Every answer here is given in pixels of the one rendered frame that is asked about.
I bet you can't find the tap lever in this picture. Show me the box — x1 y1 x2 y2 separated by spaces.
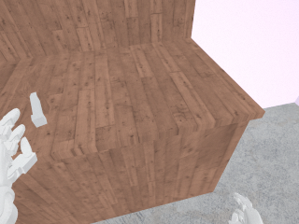
29 92 47 127

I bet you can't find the robot left forearm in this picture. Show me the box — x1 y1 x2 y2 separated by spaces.
0 186 18 224

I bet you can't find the robot left hand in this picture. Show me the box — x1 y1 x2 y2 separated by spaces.
0 108 37 188

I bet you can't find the counter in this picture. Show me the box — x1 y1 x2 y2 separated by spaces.
0 0 265 224

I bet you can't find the robot right hand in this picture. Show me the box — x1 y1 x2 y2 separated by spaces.
228 192 263 224

